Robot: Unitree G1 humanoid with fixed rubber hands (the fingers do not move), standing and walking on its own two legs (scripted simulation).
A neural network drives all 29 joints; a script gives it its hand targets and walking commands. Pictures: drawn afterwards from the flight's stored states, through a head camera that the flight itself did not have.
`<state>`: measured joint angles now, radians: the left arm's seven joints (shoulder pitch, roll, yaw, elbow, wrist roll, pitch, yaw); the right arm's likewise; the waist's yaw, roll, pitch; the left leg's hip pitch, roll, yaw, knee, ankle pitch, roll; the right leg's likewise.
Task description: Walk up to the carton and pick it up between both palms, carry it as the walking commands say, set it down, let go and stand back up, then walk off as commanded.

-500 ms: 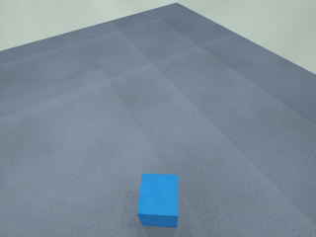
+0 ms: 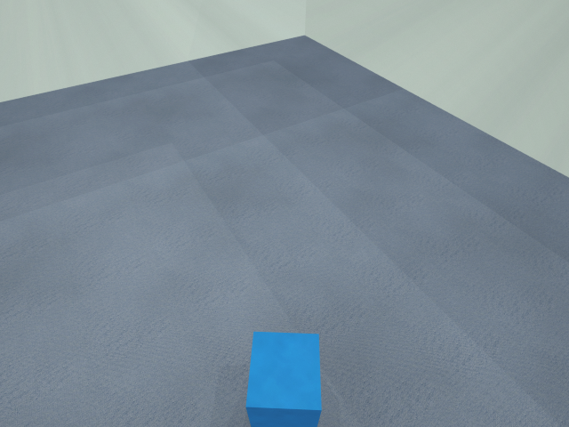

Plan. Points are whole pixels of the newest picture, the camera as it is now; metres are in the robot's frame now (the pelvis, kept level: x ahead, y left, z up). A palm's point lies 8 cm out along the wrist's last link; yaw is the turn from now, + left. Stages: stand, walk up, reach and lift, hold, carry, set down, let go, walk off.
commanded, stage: stand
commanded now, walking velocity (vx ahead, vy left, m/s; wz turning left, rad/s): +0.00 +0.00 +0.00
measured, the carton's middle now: (284, 383) +0.43 +0.02 -0.65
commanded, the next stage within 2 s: reach and lift in 0.16 s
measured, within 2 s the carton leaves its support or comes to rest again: neither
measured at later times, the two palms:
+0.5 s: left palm out of the picture +0.14 +0.24 -0.13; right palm out of the picture +0.16 -0.22 -0.13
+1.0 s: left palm (161, 401) +0.23 +0.23 -0.17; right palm (412, 403) +0.24 -0.20 -0.17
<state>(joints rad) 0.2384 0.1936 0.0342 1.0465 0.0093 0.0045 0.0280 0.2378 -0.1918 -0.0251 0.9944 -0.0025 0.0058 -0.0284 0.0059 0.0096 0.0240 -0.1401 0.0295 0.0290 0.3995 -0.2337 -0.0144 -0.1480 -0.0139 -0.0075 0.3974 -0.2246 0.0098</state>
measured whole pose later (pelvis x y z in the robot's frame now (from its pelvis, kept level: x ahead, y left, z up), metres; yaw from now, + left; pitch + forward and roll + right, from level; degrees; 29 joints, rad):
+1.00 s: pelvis -0.08 +0.01 -0.08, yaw +1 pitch +17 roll -1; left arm -0.41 0.17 0.15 0.60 0.03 0.42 0.01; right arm -0.40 -0.19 -0.15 0.61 0.00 0.41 0.00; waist 0.00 0.00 0.06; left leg -0.95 0.02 0.01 1.02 -0.36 0.00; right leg -0.95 -0.03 -0.01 1.00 -0.35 0.02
